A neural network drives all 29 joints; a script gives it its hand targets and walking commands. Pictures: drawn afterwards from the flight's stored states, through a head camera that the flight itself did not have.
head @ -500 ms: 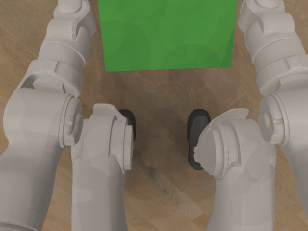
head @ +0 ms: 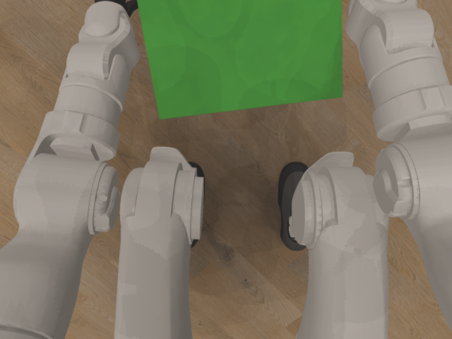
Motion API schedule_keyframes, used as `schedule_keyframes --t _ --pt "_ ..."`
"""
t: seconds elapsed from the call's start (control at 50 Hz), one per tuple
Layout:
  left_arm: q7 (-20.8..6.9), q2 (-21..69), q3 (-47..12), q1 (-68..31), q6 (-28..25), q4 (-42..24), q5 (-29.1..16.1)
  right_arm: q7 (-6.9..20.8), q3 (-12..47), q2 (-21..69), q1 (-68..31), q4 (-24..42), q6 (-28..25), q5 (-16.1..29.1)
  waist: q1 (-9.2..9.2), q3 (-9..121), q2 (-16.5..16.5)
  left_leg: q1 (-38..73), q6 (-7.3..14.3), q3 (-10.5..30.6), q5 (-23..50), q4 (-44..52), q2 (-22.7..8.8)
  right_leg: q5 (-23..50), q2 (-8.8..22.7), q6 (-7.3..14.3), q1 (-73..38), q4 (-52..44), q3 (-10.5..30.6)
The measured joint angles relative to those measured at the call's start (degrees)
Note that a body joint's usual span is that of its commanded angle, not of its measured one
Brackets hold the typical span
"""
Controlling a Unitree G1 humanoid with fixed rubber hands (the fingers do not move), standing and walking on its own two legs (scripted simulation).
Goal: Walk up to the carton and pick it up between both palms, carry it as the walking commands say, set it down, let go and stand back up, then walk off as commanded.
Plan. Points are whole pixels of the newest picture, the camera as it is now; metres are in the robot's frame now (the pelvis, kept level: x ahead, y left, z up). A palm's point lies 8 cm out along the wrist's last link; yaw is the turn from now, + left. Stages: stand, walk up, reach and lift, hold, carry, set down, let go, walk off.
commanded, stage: reach and lift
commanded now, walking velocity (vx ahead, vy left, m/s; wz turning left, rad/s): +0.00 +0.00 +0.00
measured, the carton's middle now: (238, 8) +0.53 +0.02 -0.22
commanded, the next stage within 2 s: none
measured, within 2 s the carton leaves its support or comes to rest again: neither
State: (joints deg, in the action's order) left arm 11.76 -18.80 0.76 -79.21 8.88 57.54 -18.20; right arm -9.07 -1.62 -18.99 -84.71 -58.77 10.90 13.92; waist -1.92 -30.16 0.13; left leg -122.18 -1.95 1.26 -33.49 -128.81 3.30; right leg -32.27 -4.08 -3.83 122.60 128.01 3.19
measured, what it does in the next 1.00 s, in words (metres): rises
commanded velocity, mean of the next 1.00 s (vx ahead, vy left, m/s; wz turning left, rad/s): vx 0.00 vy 0.00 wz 0.00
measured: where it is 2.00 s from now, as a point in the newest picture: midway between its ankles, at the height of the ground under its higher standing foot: (240, 220)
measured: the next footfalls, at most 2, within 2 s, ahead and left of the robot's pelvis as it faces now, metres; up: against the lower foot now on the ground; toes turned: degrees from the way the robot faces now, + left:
none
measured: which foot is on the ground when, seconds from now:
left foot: down 0.00-1.00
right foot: down 0.00-1.00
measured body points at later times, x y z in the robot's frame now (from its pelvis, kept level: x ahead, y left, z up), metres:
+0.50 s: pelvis -0.01 +0.00 +0.03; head +0.35 +0.01 +0.29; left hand +0.54 +0.18 -0.11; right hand +0.56 -0.14 -0.11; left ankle +0.12 +0.12 -0.33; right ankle +0.13 -0.13 -0.33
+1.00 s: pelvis -0.02 +0.00 +0.08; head +0.32 +0.00 +0.36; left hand +0.52 +0.18 -0.04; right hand +0.54 -0.14 -0.04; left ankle +0.12 +0.12 -0.33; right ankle +0.13 -0.13 -0.33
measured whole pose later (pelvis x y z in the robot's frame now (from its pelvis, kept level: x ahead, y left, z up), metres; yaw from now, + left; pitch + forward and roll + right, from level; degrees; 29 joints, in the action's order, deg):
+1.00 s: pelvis -0.02 +0.00 +0.08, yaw +0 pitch +23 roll +0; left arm 8.6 -12.9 14.6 -74.9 21.8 40.0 -4.5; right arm -7.6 -16.9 -11.8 -75.6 -37.3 22.1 2.5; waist -2.1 -30.1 0.0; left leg -106.7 -2.2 2.0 -30.0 -113.6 3.0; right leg -28.7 -3.8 -2.7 107.4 113.0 2.9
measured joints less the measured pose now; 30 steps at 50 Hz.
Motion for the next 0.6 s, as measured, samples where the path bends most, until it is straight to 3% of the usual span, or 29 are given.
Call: schedule_keyframes --t 0.18,0.6 --pt "-0.09 0.91 1.24 -1.16 2.28 -0.70 2.52 0.86 -6.46 1.48 3.09 3.55 1.10 -3.41 -0.01 0.07 0.10 2.93 0.41 0.25 1.13 2.62 0.28 0.79 0.38 -0.11 -3.52 -2.94 -0.18" --pt "-1.50 2.80 8.11 1.40 8.40 -10.78 8.05 0.48 -10.72 4.00 6.91 15.44 7.10 -7.41 -0.32 -0.05 -0.51 7.47 -0.35 0.67 1.07 6.75 0.07 1.04 0.35 0.82 -7.36 -6.61 -0.45"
